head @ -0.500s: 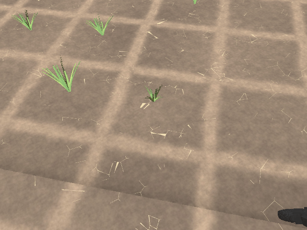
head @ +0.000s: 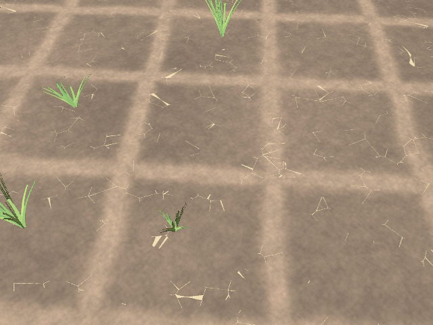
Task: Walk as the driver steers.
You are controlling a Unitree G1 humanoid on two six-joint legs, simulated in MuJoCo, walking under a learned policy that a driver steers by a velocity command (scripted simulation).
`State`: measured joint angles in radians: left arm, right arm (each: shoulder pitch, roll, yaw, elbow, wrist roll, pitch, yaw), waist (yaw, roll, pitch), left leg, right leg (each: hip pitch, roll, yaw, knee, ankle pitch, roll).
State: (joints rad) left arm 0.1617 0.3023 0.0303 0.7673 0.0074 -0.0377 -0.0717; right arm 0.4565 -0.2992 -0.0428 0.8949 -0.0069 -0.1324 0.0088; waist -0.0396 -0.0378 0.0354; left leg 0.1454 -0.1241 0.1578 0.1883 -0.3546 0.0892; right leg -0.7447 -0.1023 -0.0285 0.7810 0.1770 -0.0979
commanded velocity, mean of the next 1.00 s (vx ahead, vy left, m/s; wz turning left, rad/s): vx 0.35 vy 0.00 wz -0.75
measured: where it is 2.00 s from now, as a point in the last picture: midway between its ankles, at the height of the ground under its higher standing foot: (243, 306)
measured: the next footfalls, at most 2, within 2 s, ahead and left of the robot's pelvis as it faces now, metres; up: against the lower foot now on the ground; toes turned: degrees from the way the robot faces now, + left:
right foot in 0.16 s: +0.34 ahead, -0.06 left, -0.06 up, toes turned -12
left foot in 0.48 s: +0.69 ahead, +0.01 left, -0.06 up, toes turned -39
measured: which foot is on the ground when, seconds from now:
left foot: down 0.00-0.16, up 0.18-0.46, down 0.48-0.82, up 0.84-1.00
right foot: up 0.00-0.14, down 0.16-0.48, up 0.50-0.80, down 0.82-1.00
